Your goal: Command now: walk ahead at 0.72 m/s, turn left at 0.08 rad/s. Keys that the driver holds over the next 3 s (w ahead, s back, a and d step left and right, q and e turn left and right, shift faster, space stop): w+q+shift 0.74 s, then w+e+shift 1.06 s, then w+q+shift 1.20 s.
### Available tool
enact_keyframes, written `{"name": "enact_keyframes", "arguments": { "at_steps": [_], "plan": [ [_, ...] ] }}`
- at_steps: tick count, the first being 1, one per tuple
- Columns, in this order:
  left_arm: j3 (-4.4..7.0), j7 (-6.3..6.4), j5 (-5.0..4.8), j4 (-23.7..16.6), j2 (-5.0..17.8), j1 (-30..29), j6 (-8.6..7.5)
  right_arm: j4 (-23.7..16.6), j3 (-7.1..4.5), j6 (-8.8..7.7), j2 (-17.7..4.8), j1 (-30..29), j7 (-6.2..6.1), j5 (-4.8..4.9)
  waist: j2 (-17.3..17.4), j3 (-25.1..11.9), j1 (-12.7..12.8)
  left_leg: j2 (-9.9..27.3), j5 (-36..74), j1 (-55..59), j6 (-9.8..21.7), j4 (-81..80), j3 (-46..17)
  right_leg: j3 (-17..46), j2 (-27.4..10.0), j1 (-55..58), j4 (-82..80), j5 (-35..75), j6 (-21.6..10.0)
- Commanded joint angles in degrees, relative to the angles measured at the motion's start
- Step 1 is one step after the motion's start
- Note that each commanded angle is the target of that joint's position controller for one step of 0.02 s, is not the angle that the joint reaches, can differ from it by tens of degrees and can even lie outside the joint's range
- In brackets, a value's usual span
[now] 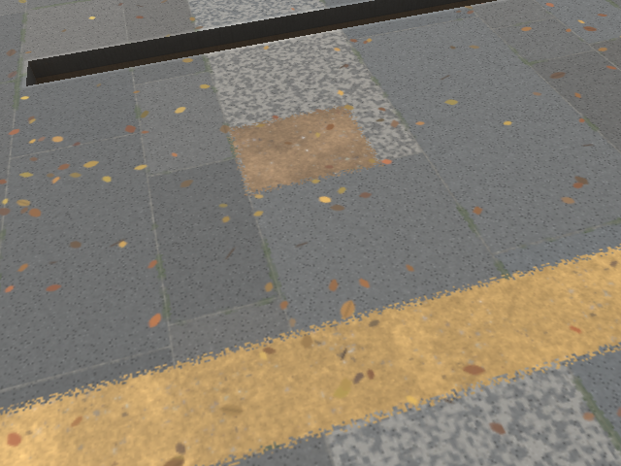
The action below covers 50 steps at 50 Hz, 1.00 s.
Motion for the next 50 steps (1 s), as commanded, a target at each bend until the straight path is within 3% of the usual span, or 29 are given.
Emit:
{"name": "enact_keyframes", "arguments": {
  "at_steps": [1,2,3,4,5,6,8,11,18,20,21,23,24,25,26,27,28,29,30,31,34,37,40,42,45,47,48,49,50],
  "plan": [
    [0.37,0.09,0.35,1.46,1.39,13.90,0.58,-5.42,-1.65,0.26,-7.04,-8.71,0.20,-0.28,-2.03,6.99,8.22,4.91,-25.12,-26.75,7.03,-0.82,-5.43,-7.24,5.41,24.62,-10.29,2.99,1.57],
    [1.14,0.88,0.98,3.26,4.93,22.25,-0.48,-8.06,-0.33,-0.07,-2.05,-13.55,0.47,-0.73,-12.63,5.59,12.38,-0.37,-20.87,-37.09,4.89,18.56,-1.31,6.22,-4.05,33.29,-16.37,-6.65,0.32],
    [1.34,1.50,1.94,2.02,9.96,23.62,-1.08,-12.27,1.36,-0.93,4.34,-17.42,0.48,-0.66,-21.15,5.39,11.83,-4.81,-16.35,-45.49,3.82,36.67,-2.57,28.92,-18.54,31.33,-25.57,-24.88,-1.18],
    [1.93,2.12,2.41,0.39,12.41,17.47,-0.72,-13.69,1.33,-0.97,2.83,-14.52,1.43,-0.33,-16.86,5.76,6.55,-0.35,-8.15,-49.23,4.87,43.61,-7.09,42.80,-25.95,24.89,-31.50,-37.21,-7.07],
    [1.70,1.97,1.41,-2.43,10.74,9.64,-1.12,-13.63,0.58,-1.02,-0.83,-15.03,2.39,-0.33,-10.27,7.38,3.42,2.25,-1.75,-48.78,4.34,46.64,-7.80,39.33,-24.35,21.29,-31.22,-34.10,-6.74],
    [1.50,1.55,0.43,-3.76,9.95,5.52,-1.83,-12.52,-0.12,-1.02,-2.74,-12.69,3.23,-0.71,-6.88,6.03,1.20,3.08,2.42,-45.21,3.18,45.87,-8.37,29.64,-20.15,19.45,-29.86,-26.01,-4.64],
    [1.02,1.70,0.17,-4.14,8.03,5.11,-3.00,-11.00,-0.71,0.04,-3.00,-9.53,4.32,-1.37,-7.49,4.65,-0.01,3.41,6.12,-39.63,1.09,47.73,-5.41,16.20,-15.27,16.77,-31.12,-14.47,-2.36],
    [0.65,1.30,0.48,-1.98,5.52,10.40,-3.69,-11.91,-0.61,1.89,-1.23,-12.59,4.83,-0.73,-6.15,7.69,1.20,3.09,10.94,-41.56,1.24,48.52,-3.18,4.33,-12.32,17.78,-30.94,-2.59,-0.44],
    [0.45,1.93,0.88,-0.47,5.01,15.78,-4.16,-17.12,-0.07,2.44,-1.51,-24.86,6.62,-0.95,-6.18,14.35,3.29,3.76,13.59,-40.84,3.97,31.94,5.47,-9.30,-11.73,24.22,-34.64,10.44,-0.51],
    [0.50,2.29,0.82,0.17,5.96,16.14,-3.76,-18.60,0.41,2.24,-1.07,-26.58,6.74,-0.74,-6.23,15.08,3.03,2.68,11.28,-37.16,5.98,25.74,9.10,-13.21,-11.61,27.44,-32.82,24.43,-0.01],
    [0.51,2.49,0.76,0.07,6.85,15.06,-3.44,-18.95,0.59,2.22,-1.03,-25.77,6.42,-0.46,-6.69,14.09,1.78,0.82,9.75,-32.10,7.55,22.51,11.36,-15.51,-11.31,27.94,-29.75,40.47,0.53],
    [1.07,3.22,0.55,0.14,10.16,15.38,-2.22,-18.69,0.27,2.31,-2.77,-20.94,5.20,0.09,-9.36,9.22,-1.18,-4.41,5.55,-23.39,10.18,21.01,15.25,-16.58,-12.33,32.60,-19.62,74.24,0.91],
    [1.62,3.45,0.73,-0.38,12.31,14.34,-1.21,-17.46,-0.30,2.25,-4.39,-13.94,4.63,0.27,-11.25,5.58,-4.82,-6.20,1.95,-16.88,11.34,20.98,15.39,-16.38,-13.28,33.30,-10.23,83.51,0.40],
    [2.25,3.24,0.84,-1.46,14.27,12.15,-0.38,-15.29,-1.41,2.12,-6.75,-3.83,3.97,0.43,-12.97,0.94,-9.35,-7.63,-2.63,-6.96,12.60,21.14,14.41,-15.20,-14.42,30.88,2.15,86.68,-1.20],
    [2.59,2.58,0.64,-2.70,15.01,9.90,-0.02,-11.99,-3.16,1.58,-10.01,7.71,3.12,0.09,-11.22,-4.24,-14.12,-8.58,-4.29,8.62,14.17,15.65,10.25,-13.25,-14.29,22.23,18.86,76.64,-1.91],
    [2.12,1.78,1.13,-3.31,11.64,8.44,-0.30,-10.72,-4.63,1.62,-12.56,8.53,2.22,0.20,-5.07,-4.61,-12.95,-2.67,-12.99,21.30,15.33,14.30,-1.17,-11.41,-8.38,4.37,36.42,34.90,-1.09],
    [0.66,0.61,-0.30,-10.51,4.80,6.00,-1.75,-12.36,-5.55,2.53,-18.20,2.49,2.47,-1.42,10.04,-4.76,-5.14,10.30,-21.59,33.00,25.17,2.42,-36.21,-4.85,4.69,-23.50,55.89,-7.50,3.10],
    [0.35,0.70,-0.32,-14.30,7.78,-3.40,-3.51,-12.61,-5.37,2.85,-17.67,5.26,2.38,-1.20,0.08,-5.11,-7.80,12.22,-19.36,32.11,23.52,-5.46,-43.62,5.82,2.90,-29.99,56.41,-2.03,2.05],
    [0.07,0.65,-0.40,-15.15,8.16,-4.36,-4.62,-11.72,-5.07,2.42,-16.19,5.92,1.76,-1.00,-3.23,-1.82,-6.76,12.84,-17.26,27.11,21.79,-8.40,-40.84,7.44,-0.16,-30.00,53.00,0.24,1.28],
    [-0.14,0.78,-0.09,-14.26,8.24,-2.83,-4.89,-11.50,-4.28,1.76,-13.20,4.15,1.48,-1.03,-8.41,1.77,-3.51,11.33,-12.81,19.26,19.70,-9.61,-36.55,7.63,-2.44,-26.77,47.32,2.24,1.18],
    [-0.73,0.16,2.78,-14.33,7.11,-0.54,-1.54,-12.90,-2.15,-0.66,-9.01,-0.18,0.38,0.39,-8.43,5.89,2.35,4.76,-4.27,3.54,18.15,-10.63,-26.18,7.87,-5.52,-19.60,39.59,0.97,4.37],
    [-1.79,-0.65,2.72,-19.32,6.68,-10.29,0.00,-13.28,-1.88,-2.33,-10.13,2.61,0.64,1.08,-5.68,10.94,0.69,1.02,3.58,-5.82,17.21,-14.07,-21.56,3.77,-5.90,-19.62,26.96,5.74,6.80],
    [-3.25,-1.81,1.84,-20.86,4.33,-15.43,-0.65,-11.64,-1.18,-3.33,-8.12,7.00,1.19,1.33,-2.32,11.15,-2.45,-2.24,23.80,-4.85,12.43,-14.69,-12.48,-0.59,-3.29,-12.37,7.31,24.38,3.83],
    [-3.47,-1.98,0.44,-21.38,4.23,-18.58,-0.84,-10.43,-0.92,-4.07,-8.53,10.76,1.49,2.13,-1.14,9.69,-5.63,-0.28,35.05,1.38,9.27,-17.18,-10.64,-3.78,-0.79,-8.49,0.39,32.85,0.49],
    [-2.46,-1.40,0.16,-21.50,7.52,-18.52,-0.92,-10.01,-1.13,-4.67,-11.75,10.30,0.74,0.68,2.23,6.29,-4.32,3.13,56.15,17.07,6.18,-12.45,-7.05,-4.92,3.14,-7.68,-6.01,28.55,-3.42],
    [-0.78,-0.72,-0.53,-18.64,11.52,-8.16,-0.63,-9.79,-1.70,-3.73,-14.20,8.75,-0.45,-1.65,5.52,0.03,2.32,6.20,73.17,23.59,4.36,-0.03,-5.03,-4.31,7.15,-0.44,-5.21,19.95,-5.24],
    [0.24,-0.16,-1.25,-14.95,13.49,3.58,-0.18,-10.36,-2.05,-2.81,-14.77,5.97,-0.97,-2.99,6.25,-4.73,8.19,7.03,77.83,23.16,4.16,12.38,-3.41,-3.98,8.34,8.11,-4.36,16.26,-6.21],
    [1.30,0.46,-1.24,-11.05,14.89,16.22,0.39,-11.53,-2.25,-2.06,-15.07,1.16,-1.33,-3.27,3.66,-7.82,15.54,5.19,72.26,15.91,3.62,31.24,0.11,-2.48,6.57,19.82,-6.73,14.49,-7.95],
    [2.21,1.04,-0.78,-9.15,17.63,23.37,1.11,-13.90,-0.70,-2.71,-9.02,-2.02,-0.95,-3.64,-6.63,-9.57,16.02,-1.20,28.84,-1.15,3.58,57.14,0.89,9.23,-1.22,31.85,0.04,6.10,-9.99]
  ]
}}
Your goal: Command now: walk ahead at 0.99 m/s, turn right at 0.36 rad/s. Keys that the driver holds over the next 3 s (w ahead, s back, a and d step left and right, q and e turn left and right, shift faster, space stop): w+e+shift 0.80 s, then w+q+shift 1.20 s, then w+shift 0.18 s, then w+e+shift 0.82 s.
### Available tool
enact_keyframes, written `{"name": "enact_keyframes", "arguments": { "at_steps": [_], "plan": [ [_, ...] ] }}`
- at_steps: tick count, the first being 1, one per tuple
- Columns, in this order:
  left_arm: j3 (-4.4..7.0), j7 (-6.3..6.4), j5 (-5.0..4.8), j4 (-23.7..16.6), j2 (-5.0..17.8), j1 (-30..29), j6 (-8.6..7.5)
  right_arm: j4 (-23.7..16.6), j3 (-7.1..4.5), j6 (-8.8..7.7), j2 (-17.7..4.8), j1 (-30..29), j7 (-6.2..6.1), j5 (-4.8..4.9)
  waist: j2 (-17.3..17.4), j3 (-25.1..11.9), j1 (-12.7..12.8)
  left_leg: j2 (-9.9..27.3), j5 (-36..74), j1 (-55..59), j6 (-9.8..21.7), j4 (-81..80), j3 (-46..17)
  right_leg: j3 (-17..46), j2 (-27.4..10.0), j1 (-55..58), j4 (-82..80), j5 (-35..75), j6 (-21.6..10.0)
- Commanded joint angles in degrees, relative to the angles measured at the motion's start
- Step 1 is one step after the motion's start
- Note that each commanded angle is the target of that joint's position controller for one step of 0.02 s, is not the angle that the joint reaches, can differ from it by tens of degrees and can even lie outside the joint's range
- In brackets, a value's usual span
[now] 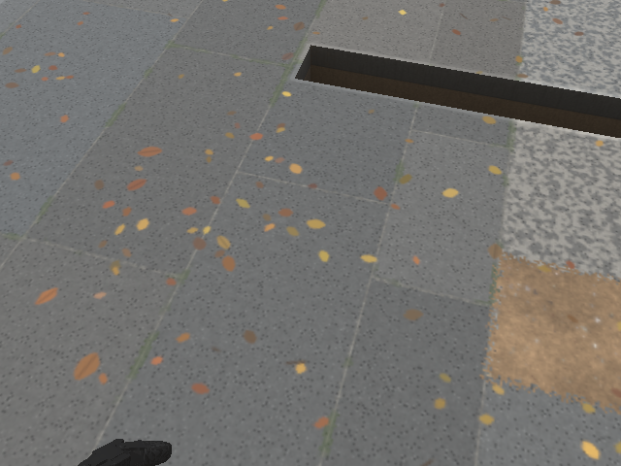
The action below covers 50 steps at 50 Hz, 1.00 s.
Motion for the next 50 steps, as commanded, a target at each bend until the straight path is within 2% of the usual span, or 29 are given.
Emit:
{"name": "enact_keyframes", "arguments": {
  "at_steps": [1,2,4,6,8,12,14,17,19,20,21,22,23,24,25,27,30,34,37,39,41,42,43,44,45,46,47,48,50],
  "plan": [
    [6.42,0.44,1.27,6.89,18.01,28.04,1.34,-9.40,0.76,-2.07,0.49,1.20,1.25,3.04,-25.90,-20.03,5.42,-2.52,-5.70,-51.77,-5.37,63.38,-1.42,54.01,-19.95,56.54,-8.84,-20.39,-17.05],
    [6.17,-0.36,0.95,4.08,12.53,20.31,1.37,-9.46,1.49,-2.65,-2.99,-3.79,0.76,1.58,-9.37,-15.69,6.87,3.21,2.06,-56.39,-3.02,60.97,-5.21,55.58,-18.92,51.34,-15.35,-27.91,-16.17],
    [5.14,-0.48,0.32,5.42,7.88,18.76,0.95,-11.80,1.85,-3.27,-4.14,-12.52,1.25,0.26,4.92,-5.93,4.70,8.19,7.45,-52.73,-3.16,50.80,-4.99,43.65,-15.43,33.68,-17.59,-22.97,-12.56],
    [4.45,0.44,-0.02,7.42,7.60,19.60,0.11,-14.34,2.80,-1.58,-2.12,-14.45,1.81,-1.76,4.32,-0.72,0.96,10.47,5.99,-49.71,-5.25,44.68,-4.49,36.46,-10.62,21.37,-19.28,-17.51,-10.93],
    [4.71,0.38,-0.59,7.65,9.23,20.56,-0.92,-16.39,3.62,-0.05,-1.37,-15.77,2.04,-2.02,1.34,1.69,-0.11,12.22,4.42,-49.76,-7.08,37.71,-2.67,33.01,-8.46,14.66,-21.38,-15.45,-11.47],
    [5.73,0.31,-0.97,6.27,11.11,21.72,-1.48,-22.10,5.28,-0.16,-0.36,-29.47,3.28,0.17,-1.24,5.20,3.76,11.19,21.74,-40.87,-9.54,12.52,2.14,26.59,-3.49,5.67,-25.55,-4.13,-8.30],
    [6.29,0.00,-1.77,6.54,12.30,24.21,-1.48,-22.71,5.44,-0.17,0.03,-31.28,3.28,0.87,-2.47,2.70,6.10,9.01,29.22,-36.19,-8.99,6.55,3.33,26.60,-3.76,9.78,-24.02,6.75,-6.19],
    [6.74,0.56,-1.59,6.60,13.04,25.97,-0.90,-23.62,4.88,-0.48,-1.73,-32.24,2.43,1.02,-3.94,0.10,7.22,7.20,26.74,-34.93,-8.03,-0.84,2.26,27.85,-4.94,21.38,-17.32,17.43,-3.85],
    [7.23,1.00,-1.04,6.33,15.41,25.35,-0.75,-21.67,3.15,-0.97,-5.52,-24.66,1.31,1.12,-4.01,-6.46,3.51,4.59,18.23,-24.78,-6.75,-2.99,2.19,27.68,-4.93,26.01,-4.39,31.88,-1.51],
    [7.57,0.78,-0.98,5.67,17.01,22.77,-0.86,-19.64,2.10,-1.38,-7.45,-15.55,0.53,1.23,-4.00,-11.69,-2.02,6.37,16.01,-13.67,-5.94,-3.17,1.26,26.77,-3.37,22.74,7.19,30.71,-0.47],
    [6.82,0.53,-0.85,4.19,14.01,20.34,-1.45,-17.69,0.45,-1.58,-11.24,-3.12,-0.76,0.30,-1.79,-18.97,-7.67,14.75,3.45,0.99,-4.31,-0.97,-5.95,24.78,-1.33,14.00,22.95,19.18,-0.14],
    [4.39,0.88,-2.49,1.84,3.97,22.89,-1.74,-16.71,-0.85,-1.33,-15.00,2.47,-1.34,-2.32,12.56,-26.17,-5.98,32.39,-14.38,16.00,-0.97,-5.56,-29.93,18.12,4.15,-3.38,41.11,-24.03,0.56],
    [3.65,1.09,-3.10,-0.54,6.41,24.67,-0.90,-16.49,-1.71,-0.63,-16.07,-1.10,-0.57,-1.22,20.56,-29.15,-2.54,36.41,-22.19,15.02,2.87,-13.75,-49.70,14.37,1.90,-12.03,50.31,-24.92,0.33],
    [4.16,1.33,-1.47,0.76,9.59,18.52,0.18,-17.47,-0.67,-0.31,-8.99,-6.64,-0.24,-0.72,9.92,-18.27,-3.12,31.93,-23.50,6.44,1.71,-14.86,-39.50,12.71,-2.31,-15.64,50.52,-18.29,0.30],
    [4.23,0.60,-0.35,0.45,9.67,14.70,0.64,-16.69,0.21,-0.32,-5.28,-8.44,0.05,-0.30,3.90,-11.17,-2.94,29.01,-12.21,-1.29,0.74,-14.71,-28.66,11.79,-4.03,-15.10,47.44,-14.85,0.83],
    [4.02,-1.11,1.01,-0.85,7.50,11.35,1.96,-13.59,0.74,-0.73,-3.58,-6.58,0.00,-0.30,3.14,-5.33,-0.98,25.01,4.23,-9.69,-0.85,-16.37,-15.71,11.42,-6.69,-13.65,45.10,-14.18,1.72],
    [2.85,-2.36,1.12,-4.47,4.56,6.74,3.96,-9.59,1.21,-2.12,-0.94,-3.95,1.10,1.75,5.22,-2.34,1.26,23.71,19.15,-12.43,-2.68,-18.13,-4.56,10.09,-9.10,-17.10,44.28,-13.11,1.97],
    [1.72,-3.70,1.03,-8.98,5.33,-0.05,4.12,-8.46,0.99,-3.17,-2.70,-7.19,1.16,1.66,4.22,1.70,3.92,19.81,29.65,-18.30,-4.69,-22.68,9.68,6.34,-8.45,-14.36,33.26,-0.89,1.86],
    [1.01,-4.75,1.01,-10.21,5.69,-5.86,4.03,-6.98,0.55,-3.24,-5.48,-4.65,0.87,1.60,0.90,5.43,2.87,17.61,43.90,-18.36,-6.43,-24.31,17.30,-1.72,-4.96,-6.11,18.20,3.58,-0.59],
    [1.24,-4.54,0.97,-9.37,6.81,-4.38,3.80,-6.75,-0.16,-2.63,-8.97,-1.48,0.22,1.58,3.19,2.43,4.11,18.66,70.32,-12.73,-7.36,-17.07,18.55,-5.40,-0.44,0.65,14.76,1.39,-2.58],
    [2.29,-3.63,1.50,-5.88,9.30,7.14,3.33,-7.14,-0.80,-0.99,-12.23,-1.86,-0.72,1.30,6.01,-4.30,10.93,21.56,83.29,-12.70,-6.78,-0.76,17.08,-3.12,2.92,15.36,12.88,-3.82,-4.91],
    [3.65,-2.58,1.73,-1.55,11.36,20.08,3.07,-7.94,-0.67,-0.32,-12.53,-4.13,-0.82,1.01,6.60,-9.11,16.51,22.40,80.85,-17.68,-5.09,12.59,15.35,1.62,3.01,29.60,9.71,-4.57,-6.95],
    [5.26,-1.07,1.74,1.83,13.83,26.42,3.13,-7.89,-0.59,0.19,-11.33,-4.73,-0.29,0.97,2.04,-10.52,18.41,17.14,51.91,-27.55,-4.54,33.05,16.01,7.37,0.66,41.66,3.39,-6.28,-8.22],
    [6.24,0.03,1.55,1.09,19.56,21.56,3.33,-10.70,1.45,0.10,-2.28,-1.60,0.25,0.31,-13.98,-11.04,9.31,9.42,-9.33,-43.75,-4.90,56.32,13.83,23.01,-11.84,48.45,6.92,2.30,-6.41],
    [6.83,0.58,1.58,-2.26,21.54,20.45,3.66,-14.43,1.60,-0.21,-4.65,3.03,0.25,3.38,-13.01,-26.93,7.81,7.65,-6.78,-53.91,-4.52,64.89,0.15,46.87,-23.36,59.30,-4.63,-7.31,-14.31],
    [6.54,1.26,1.42,-1.93,17.54,19.63,3.54,-13.92,1.22,-0.62,-7.60,-3.90,0.03,3.40,-2.48,-19.29,9.58,9.63,0.33,-57.31,-4.58,63.50,-0.96,45.58,-21.64,51.16,-11.70,-16.68,-12.57],
    [5.61,1.84,1.58,-0.20,14.71,17.80,2.78,-13.50,1.55,-0.57,-6.33,-5.09,0.37,3.43,0.43,-7.92,6.65,11.33,2.97,-57.43,-4.61,59.24,-0.58,38.66,-20.83,39.04,-14.54,-17.14,-11.27],
    [4.96,1.79,1.86,0.63,12.40,16.28,1.49,-12.56,1.89,0.00,-4.96,-6.02,0.66,2.40,5.09,-4.04,4.37,13.27,3.75,-54.11,-4.65,54.66,-2.11,34.15,-19.12,30.10,-15.75,-15.11,-9.61],
    [3.79,1.92,1.18,1.82,9.15,15.02,-0.76,-9.51,2.09,2.64,-2.61,-1.86,1.89,1.51,4.21,-0.32,0.20,15.55,5.37,-45.96,-5.30,47.90,-4.14,24.69,-16.58,17.20,-19.73,-13.22,-6.53]
  ]
}}
Over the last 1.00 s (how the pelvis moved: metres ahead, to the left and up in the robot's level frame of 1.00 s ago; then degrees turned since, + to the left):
0.67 0.22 -0.04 34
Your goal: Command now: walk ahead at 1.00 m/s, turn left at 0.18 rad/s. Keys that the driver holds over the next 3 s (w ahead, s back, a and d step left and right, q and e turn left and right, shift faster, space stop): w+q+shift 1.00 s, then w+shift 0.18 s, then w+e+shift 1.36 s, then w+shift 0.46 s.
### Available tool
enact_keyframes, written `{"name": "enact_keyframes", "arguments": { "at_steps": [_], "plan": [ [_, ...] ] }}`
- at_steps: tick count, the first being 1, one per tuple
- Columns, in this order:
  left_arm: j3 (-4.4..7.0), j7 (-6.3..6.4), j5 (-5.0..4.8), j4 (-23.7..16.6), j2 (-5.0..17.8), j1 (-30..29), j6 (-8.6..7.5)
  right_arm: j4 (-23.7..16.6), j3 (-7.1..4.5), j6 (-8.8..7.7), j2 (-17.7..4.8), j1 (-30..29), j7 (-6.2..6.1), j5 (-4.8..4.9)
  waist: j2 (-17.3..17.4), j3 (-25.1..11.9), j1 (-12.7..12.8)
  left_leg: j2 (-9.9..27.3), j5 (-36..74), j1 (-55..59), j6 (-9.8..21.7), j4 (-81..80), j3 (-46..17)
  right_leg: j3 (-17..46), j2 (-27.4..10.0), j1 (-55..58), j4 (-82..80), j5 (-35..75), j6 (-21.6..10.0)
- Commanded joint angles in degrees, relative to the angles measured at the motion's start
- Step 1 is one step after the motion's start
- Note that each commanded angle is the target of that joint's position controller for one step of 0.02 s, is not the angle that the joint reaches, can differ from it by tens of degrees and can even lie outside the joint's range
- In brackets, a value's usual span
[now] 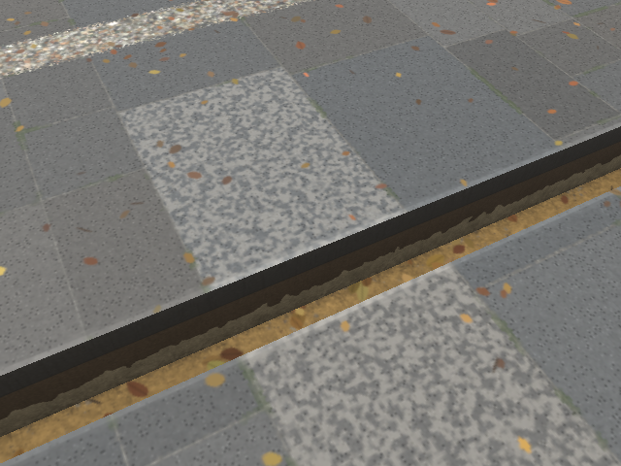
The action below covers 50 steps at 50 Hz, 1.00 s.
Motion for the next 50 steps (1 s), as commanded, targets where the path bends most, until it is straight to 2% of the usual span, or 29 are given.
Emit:
{"name": "enact_keyframes", "arguments": {
  "at_steps": [1,5,10,13,15,16,17,18,19,20,22,25,27,28,30,31,34,35,36,37,38,40,42,43,44,45,47,49,50],
  "plan": [
    [1.64,0.62,-0.73,-1.50,5.17,3.27,-3.90,-0.43,-2.11,2.19,-7.30,5.26,1.37,-0.24,4.10,0.99,-0.43,3.95,2.57,-10.16,-0.01,-5.40,-3.75,21.04,-19.93,3.64,-26.82,1.55,-2.47],
    [1.55,-0.49,-1.35,0.58,4.32,5.67,-5.92,-2.21,-2.28,2.99,-6.13,-5.00,1.96,1.09,1.22,5.16,2.19,1.64,14.98,-17.98,1.68,-17.81,0.02,4.46,-13.08,8.27,-29.97,22.66,4.02],
    [0.49,0.82,-1.96,2.07,4.87,9.66,-6.59,-5.82,-1.09,1.58,-4.26,-13.61,3.73,0.71,-1.14,4.17,3.46,-2.26,29.33,-10.98,5.79,-38.07,11.10,-5.22,-14.24,16.00,-30.04,50.08,7.76],
    [1.88,2.96,-1.43,1.54,10.78,7.73,-5.13,-4.79,-2.30,2.10,-8.88,-9.33,4.18,0.61,-5.04,0.05,-0.82,-8.11,22.55,-3.59,7.69,-44.33,14.48,-6.99,-16.73,25.64,-19.65,75.23,10.19],
    [3.16,4.05,-0.04,0.10,14.60,3.20,-2.59,-0.64,-4.82,2.39,-14.06,7.04,4.27,0.82,-6.70,-8.15,-10.00,-12.21,13.83,14.69,9.48,-43.82,12.47,-5.50,-18.80,22.87,2.10,82.96,9.92],
    [3.58,4.15,0.85,-0.58,15.20,-0.95,-1.45,2.73,-6.45,2.82,-16.46,20.23,3.30,1.18,-6.10,-12.32,-16.51,-9.86,5.49,26.10,12.77,-44.95,5.44,-4.88,-17.82,15.79,24.02,73.57,9.08],
    [1.68,2.45,1.21,-0.74,7.45,-1.32,-1.90,3.16,-6.95,3.16,-17.55,18.89,2.10,1.92,3.96,-9.64,-12.39,-3.78,-1.21,31.70,13.82,-44.42,-3.60,-4.05,-9.60,1.66,44.06,18.60,7.45],
    [0.23,1.14,-0.84,-7.39,1.80,1.29,-2.77,1.83,-7.86,3.79,-21.59,12.10,1.58,0.56,17.74,-10.99,-3.14,5.84,1.01,43.90,25.52,-52.74,-33.72,2.87,-0.64,-26.27,62.61,-13.65,11.48],
    [-0.51,1.21,-0.71,-9.61,4.43,-2.59,-4.44,-0.55,-8.08,3.44,-20.71,9.91,1.39,0.83,7.27,-13.77,-5.55,9.92,-0.99,44.94,26.37,-63.41,-44.66,11.91,-3.35,-32.69,61.52,-9.44,10.12],
    [-0.68,1.03,-0.60,-9.74,5.90,-3.59,-5.67,0.09,-7.73,3.07,-18.44,9.32,0.83,0.92,-0.44,-8.92,-3.07,9.00,-3.05,36.93,22.95,-67.12,-41.27,13.93,-7.34,-30.43,53.23,-4.47,9.12],
    [-0.98,1.01,0.78,-9.00,6.22,-3.13,-4.71,0.63,-6.49,2.03,-14.70,6.23,0.51,0.75,-5.30,-1.87,2.32,4.26,1.47,20.18,19.07,-68.40,-31.85,13.46,-11.48,-22.69,41.26,-3.20,9.82],
    [-1.31,1.09,1.57,-10.29,7.10,-6.20,-1.26,-0.88,-5.70,-0.10,-14.68,0.98,1.54,1.84,-4.08,3.84,4.86,-5.08,4.60,0.67,16.13,-74.11,-19.63,10.31,-13.63,-8.91,18.89,0.70,12.35],
    [-2.45,-0.23,1.74,-13.57,4.27,-13.17,-0.96,-0.16,-6.55,-0.41,-17.11,1.76,1.43,0.97,0.31,4.98,2.24,-7.50,16.77,-2.14,14.67,-73.95,-17.74,5.84,-10.63,-3.79,11.22,8.11,13.16],
    [-3.25,-0.85,1.94,-13.38,1.66,-11.74,-0.65,0.40,-6.79,-0.13,-17.04,2.28,1.56,1.00,2.45,1.72,2.01,-8.00,29.42,-1.76,13.29,-72.08,-15.62,3.92,-9.00,0.20,12.62,14.88,12.86],
    [-1.24,-1.14,1.22,-9.28,5.15,-3.47,-1.67,-0.67,-6.94,0.10,-16.27,2.65,1.62,-0.13,2.03,-6.13,2.46,-6.06,46.40,8.50,12.13,-62.12,-14.04,6.32,-9.61,-1.33,22.53,22.25,11.12],
    [1.38,-0.56,-0.60,-12.26,9.81,-14.95,-2.55,4.64,-7.68,-0.20,-17.52,16.96,0.63,-0.85,4.79,-4.45,-5.29,-2.20,31.84,31.99,14.37,-59.14,-23.06,12.90,-12.05,-29.57,25.17,13.69,9.99],
    [2.18,0.09,-0.65,-21.95,12.68,-40.12,-4.48,9.08,-7.78,-0.80,-16.90,29.22,-1.26,-2.08,4.44,10.29,-14.78,4.20,22.17,54.83,16.58,-59.67,-34.47,14.95,-13.37,-70.21,16.25,-1.83,10.55],
    [1.96,-0.18,-0.36,-22.68,11.43,-42.00,-4.79,9.93,-7.38,-1.40,-16.78,30.25,-1.55,-2.33,6.32,9.41,-15.37,4.90,21.64,55.66,16.17,-60.68,-35.69,15.14,-12.87,-69.32,15.04,-1.92,10.96],
    [-0.19,-0.67,0.71,-23.23,7.55,-41.50,-4.16,8.39,-8.38,-1.14,-18.74,25.57,-2.19,-0.85,3.87,5.90,-13.54,2.15,20.41,49.90,13.61,-63.61,-32.77,14.92,-10.78,-59.45,10.45,2.12,11.95],
    [-3.38,-3.34,0.11,-22.87,1.24,-36.48,-3.68,3.37,-8.08,-0.52,-17.27,11.29,-2.15,1.51,-1.74,5.40,-5.74,-1.10,19.31,21.54,12.66,-73.54,-27.18,8.78,-9.33,-27.02,-2.81,17.73,13.14],
    [-3.16,-4.32,-0.85,-20.16,-0.92,-31.59,-3.21,2.40,-7.43,-1.35,-16.81,8.71,-1.39,3.57,0.56,1.11,-4.51,-0.50,18.98,10.19,10.54,-79.39,-25.39,10.56,-9.24,-2.55,-2.49,32.36,12.20],
    [-0.55,-3.66,-2.72,-14.87,5.30,-14.30,-1.86,2.39,-7.96,-2.30,-20.93,3.26,-1.66,2.98,7.02,-2.86,5.13,0.21,33.97,3.00,7.55,-74.59,-23.41,8.81,-7.84,20.61,5.61,27.36,10.06],
    [3.23,1.04,0.09,-7.04,13.92,13.62,0.24,3.32,-8.35,-2.96,-22.98,1.64,-0.68,0.20,2.79,-14.70,20.10,-5.73,47.33,0.82,3.79,-36.52,-19.38,9.92,-9.59,42.24,6.17,5.41,9.39],
    [4.25,1.81,3.01,-5.59,18.11,14.34,-1.43,2.96,-4.83,-2.54,-8.63,14.74,-0.88,2.29,-17.92,-25.15,10.18,-11.68,-2.15,-8.44,3.55,-12.47,-15.14,33.42,-28.10,52.86,-1.66,-8.08,5.24],
    [6.10,1.64,0.16,-6.16,22.50,11.04,-0.68,-0.10,-3.51,-1.36,-9.53,19.16,-1.10,4.05,-26.73,-33.68,5.09,-10.67,-5.23,-7.89,4.07,-1.81,-9.82,62.29,-35.45,46.63,-16.73,-21.18,3.82],
    [4.95,2.17,-0.67,-8.07,16.36,0.80,-0.67,-0.03,-4.05,-1.15,-13.24,9.32,-0.41,2.68,-15.81,-22.79,5.09,-7.57,2.42,-9.83,5.18,-6.21,-7.76,56.47,-30.02,34.79,-20.98,-25.60,4.76],
    [3.09,2.84,0.16,-5.17,8.68,-1.21,-0.71,-1.16,-3.98,-0.26,-13.37,-0.14,0.74,0.64,-5.14,-11.41,6.60,-3.63,5.08,-14.03,5.83,-7.78,-3.05,37.90,-26.75,24.11,-18.76,-13.58,4.23],
    [2.38,2.90,1.84,-1.44,4.94,3.29,-1.82,-3.33,-3.68,0.51,-10.70,-1.33,2.52,-0.51,-9.04,-9.71,6.15,-0.34,3.93,-9.77,5.90,-10.30,-3.70,27.02,-27.09,17.26,-19.41,-4.47,2.99],
    [1.30,2.18,1.65,3.65,-0.39,9.79,-3.49,-6.58,-3.75,0.86,-8.29,-8.92,1.87,-1.59,-10.21,-7.92,6.31,-0.94,1.69,-14.30,7.32,-2.57,-3.02,23.94,-27.16,17.78,-18.52,-0.66,4.15]
  ]
}}
Over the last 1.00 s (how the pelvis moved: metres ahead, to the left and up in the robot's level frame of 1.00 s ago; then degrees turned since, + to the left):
0.85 -0.26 0.01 -44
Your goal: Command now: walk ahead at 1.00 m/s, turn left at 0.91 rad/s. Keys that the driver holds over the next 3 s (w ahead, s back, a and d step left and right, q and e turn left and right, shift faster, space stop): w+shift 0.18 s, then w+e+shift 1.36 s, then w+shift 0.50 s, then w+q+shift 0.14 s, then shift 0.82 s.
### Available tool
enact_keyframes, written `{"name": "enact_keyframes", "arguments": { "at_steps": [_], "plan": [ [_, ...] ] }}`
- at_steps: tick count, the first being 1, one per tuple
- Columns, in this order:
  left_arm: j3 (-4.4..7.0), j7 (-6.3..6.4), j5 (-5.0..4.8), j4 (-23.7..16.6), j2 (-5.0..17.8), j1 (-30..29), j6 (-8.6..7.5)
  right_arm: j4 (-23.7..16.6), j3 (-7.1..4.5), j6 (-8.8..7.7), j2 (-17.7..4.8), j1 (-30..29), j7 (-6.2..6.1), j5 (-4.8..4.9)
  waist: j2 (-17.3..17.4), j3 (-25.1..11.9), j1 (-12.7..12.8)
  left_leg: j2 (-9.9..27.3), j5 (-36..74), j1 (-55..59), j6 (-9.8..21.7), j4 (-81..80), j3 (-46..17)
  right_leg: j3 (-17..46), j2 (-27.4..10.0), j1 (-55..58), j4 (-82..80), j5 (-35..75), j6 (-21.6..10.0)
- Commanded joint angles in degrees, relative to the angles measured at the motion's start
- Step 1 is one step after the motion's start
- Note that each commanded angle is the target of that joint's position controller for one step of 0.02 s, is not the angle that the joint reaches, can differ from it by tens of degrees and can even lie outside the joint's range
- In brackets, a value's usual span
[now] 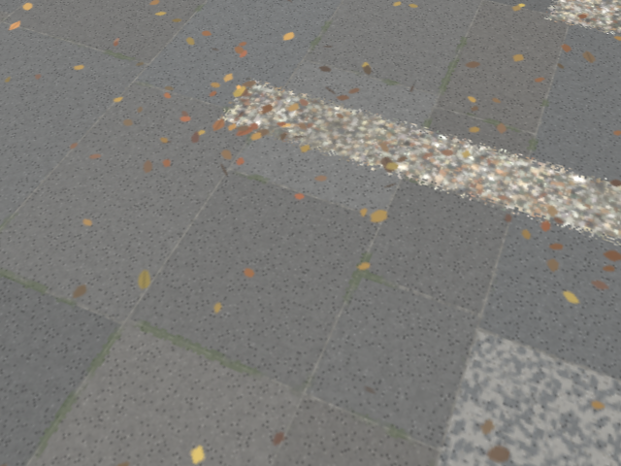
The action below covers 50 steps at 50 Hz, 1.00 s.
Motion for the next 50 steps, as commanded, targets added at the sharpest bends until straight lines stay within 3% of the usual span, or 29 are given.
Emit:
{"name": "enact_keyframes", "arguments": {
  "at_steps": [1,2,4,5,7,9,10,12,14,15,16,17,18,19,20,22,23,26,31,33,35,37,38,39,40,42,44,46,50],
  "plan": [
    [1.00,-0.60,-0.05,7.33,0.47,17.78,-3.50,-10.71,1.30,1.26,4.80,-10.79,0.04,-1.85,-13.67,-7.32,5.00,5.34,-6.26,-24.80,2.01,14.61,-3.88,24.86,-18.48,22.92,-18.71,-5.40,-8.51],
    [0.83,-0.92,-0.44,8.24,-0.31,15.64,-3.64,-13.03,3.13,1.33,8.44,-10.01,0.45,-2.25,-9.48,-5.72,-0.09,7.32,-0.02,-27.06,2.62,10.25,-7.05,22.65,-17.01,19.76,-21.91,-7.59,-6.34],
    [1.14,-2.32,-1.10,2.63,2.15,4.59,-2.91,-12.51,3.05,1.84,4.67,-6.68,3.13,-0.08,-10.34,-2.58,-3.54,5.95,8.38,-18.34,0.20,-4.89,-3.08,8.29,-12.43,6.23,-30.49,-5.99,-8.08],
    [0.79,-2.22,-0.36,2.70,2.81,4.61,-3.94,-13.38,2.64,1.51,2.08,-8.26,3.88,-1.39,-9.84,-3.77,-3.80,6.13,12.94,-16.31,-0.15,-4.40,-3.61,6.37,-13.58,6.25,-31.90,1.17,-8.63],
    [1.29,-2.21,-0.38,3.65,5.82,6.76,-5.01,-14.06,2.40,1.23,0.23,-12.44,4.34,-0.88,-4.75,-0.16,-3.47,5.78,18.08,-18.99,0.60,-11.13,-3.30,0.45,-13.49,10.21,-35.93,7.67,-9.11],
    [0.97,-2.59,-1.83,6.14,5.58,13.57,-5.20,-13.90,2.97,0.89,1.65,-17.74,4.93,-1.05,-1.12,2.22,0.66,2.81,20.58,-12.79,2.27,-19.61,4.99,-6.35,-10.02,12.57,-38.96,15.24,-9.00],
    [0.97,-2.66,-1.94,6.83,6.66,16.87,-4.68,-14.99,3.51,0.68,2.73,-20.46,5.24,-1.29,-2.50,3.61,1.65,2.08,19.16,-9.86,2.75,-24.73,6.63,-5.88,-10.78,13.40,-39.60,18.90,-9.49],
    [1.41,-2.32,-2.22,8.25,10.71,19.98,-3.79,-14.51,3.29,0.48,1.85,-21.13,4.63,-1.78,-4.11,2.01,0.80,-1.80,12.46,-2.21,3.15,-30.42,11.64,-5.80,-11.37,19.17,-32.61,47.49,-10.48],
    [2.22,-1.70,-1.74,8.36,16.00,19.40,-2.62,-10.54,1.50,0.15,-1.12,-7.20,2.95,-2.80,-8.88,-6.55,-6.69,-4.79,2.57,13.33,3.46,-33.02,10.33,-4.00,-12.44,21.81,-10.50,68.36,-10.34],
    [2.18,-1.43,-2.46,8.36,16.21,18.37,-2.22,-6.70,0.26,-0.27,-2.93,3.68,2.03,-2.72,-8.84,-10.52,-12.07,-3.14,4.53,26.24,3.47,-39.88,7.64,-3.72,-10.63,16.14,4.46,61.65,-9.95],
    [0.99,-1.82,-2.14,6.90,11.01,19.88,-2.33,-4.74,-1.16,-0.35,-7.41,9.40,0.72,-4.08,-4.40,-16.20,-10.94,7.78,-8.17,40.55,3.25,-38.58,-4.96,-1.20,-6.36,2.54,23.62,28.90,-9.95],
    [-0.59,-2.47,-4.20,3.44,2.03,24.25,-2.57,-6.80,-1.97,-0.86,-11.60,8.10,0.02,-4.53,8.15,-25.70,-3.66,26.70,-10.49,51.56,6.70,-44.18,-33.66,3.64,0.99,-13.95,46.20,-13.72,-8.33],
    [0.50,-1.58,-4.44,2.09,6.92,18.11,-2.58,-6.79,-2.41,-1.07,-9.88,8.28,-0.41,-2.80,1.42,-25.88,-6.47,26.91,-8.76,43.89,7.61,-52.32,-38.44,9.21,1.12,-17.79,51.61,-7.39,-8.76],
    [0.46,-1.71,-4.22,1.04,6.60,12.12,-2.55,-4.80,-1.38,-1.85,-5.42,5.89,-0.49,-2.13,-2.35,-15.33,-4.56,23.25,-6.29,35.06,6.60,-53.41,-27.61,9.25,-1.60,-19.90,48.65,-1.73,-8.43],
    [-0.02,-2.27,-4.27,1.68,4.90,12.00,-2.30,-3.59,-0.71,-2.67,-2.14,4.23,-0.30,-1.86,-2.26,-8.94,-2.33,20.71,-3.37,26.92,4.70,-55.73,-20.15,8.80,-3.58,-18.70,43.92,-0.10,-8.24],
    [0.07,-2.90,-2.96,3.65,3.26,13.07,-0.25,-2.40,0.35,-3.82,1.61,2.68,-0.96,-1.40,-2.32,-3.86,1.21,16.52,1.73,16.56,1.04,-59.55,-9.46,9.96,-5.60,-13.53,40.34,1.11,-7.38],
    [-0.04,-3.40,-2.66,3.22,2.01,13.89,0.74,-1.79,0.33,-4.24,1.38,2.49,-1.06,-0.85,-0.23,-4.70,2.91,17.20,-0.37,15.93,0.99,-61.60,-7.83,9.57,-5.77,-13.62,39.65,0.93,-6.88],
    [0.23,-4.88,-2.28,-0.65,1.18,4.68,2.41,0.42,1.03,-5.76,3.85,3.55,-0.47,-0.08,-2.41,1.71,3.30,15.10,8.55,13.18,-0.63,-65.83,3.27,7.53,-7.32,-19.46,35.17,6.59,-5.92],
    [-1.13,-6.88,-2.69,-6.03,0.95,-5.44,1.99,2.08,0.94,-6.12,0.83,4.34,-1.53,-0.40,-4.16,3.42,3.87,11.22,29.62,15.85,-3.85,-68.52,18.15,-1.09,-3.41,-13.73,13.74,19.56,-9.62],
    [-0.84,-6.94,-2.36,-5.95,2.61,-5.24,1.81,2.11,0.52,-5.63,-2.02,6.22,-2.20,-0.24,-2.66,0.90,4.40,11.88,55.55,22.26,-5.59,-62.96,20.00,-5.92,1.72,-7.98,8.25,21.48,-11.44],
    [0.20,-6.20,-2.68,-3.74,6.00,3.64,2.12,1.30,-0.60,-3.53,-6.17,5.50,-3.31,-0.78,1.62,-5.22,9.53,13.73,77.35,28.09,-6.70,-48.71,19.63,-7.42,6.45,0.62,8.08,13.64,-12.80],
    [3.19,-4.59,-2.37,2.26,11.37,25.59,2.11,-0.52,-1.54,-1.12,-8.15,1.27,-3.27,-1.65,1.51,-14.76,19.47,14.81,73.67,20.06,-5.00,-17.81,16.78,-2.77,9.13,24.52,6.23,4.07,-15.93],
    [4.92,-3.04,-2.82,3.12,14.29,25.91,2.43,-0.05,-0.96,-1.12,-4.36,0.74,-2.30,-2.02,-5.52,-12.03,17.90,6.57,30.63,8.20,-6.23,4.57,16.10,4.38,6.19,30.91,2.73,0.60,-18.22],
    [6.13,-2.54,-1.70,1.67,20.90,18.32,3.53,-5.96,1.26,-2.36,3.75,4.79,-1.50,-1.99,-21.30,-12.34,6.26,-2.93,-12.44,-17.99,-10.03,25.96,10.56,32.60,-5.42,42.32,-2.07,8.14,-26.78],
    [6.90,-2.53,-2.13,-1.26,22.16,17.24,3.60,-10.00,2.09,-4.15,1.83,2.20,-1.79,-1.35,-14.68,-21.29,8.37,-1.38,-9.91,-26.63,-8.98,28.32,-1.15,51.45,-11.14,47.69,-15.53,-4.84,-31.91],
    [5.41,-1.75,-2.57,-0.05,14.76,15.14,2.82,-9.96,2.23,-5.47,-0.67,-3.51,-1.79,-1.74,1.90,-7.16,4.71,4.56,-2.81,-25.29,-8.44,15.53,-2.62,46.41,-9.49,29.92,-21.73,-6.00,-25.64],
    [4.08,-1.39,-2.77,-0.33,11.51,12.05,1.28,-9.69,2.74,-3.19,0.43,-2.84,-1.57,-3.32,3.28,-2.83,0.29,7.38,-4.67,-17.00,-10.21,7.42,-2.48,36.06,-4.65,14.49,-21.68,4.07,-23.71],
    [3.48,-1.76,-3.28,-0.61,10.47,11.63,-0.16,-10.57,3.33,-0.77,1.74,-3.89,-1.23,-3.66,1.91,-1.50,-1.06,8.99,-6.49,-12.45,-11.66,-1.39,-0.85,29.88,-0.65,5.26,-23.33,6.22,-23.08],
    [4.21,-2.27,-3.37,-1.11,11.61,12.90,-1.00,-16.08,4.92,-0.65,4.46,-17.00,-0.06,-2.00,-2.59,0.44,3.56,6.85,13.57,-6.69,-11.84,-24.82,3.44,24.11,5.11,0.76,-24.51,16.85,-19.07]
  ]
}}
Over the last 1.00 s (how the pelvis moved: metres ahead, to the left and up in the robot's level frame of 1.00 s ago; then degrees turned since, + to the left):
0.93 0.26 0.00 51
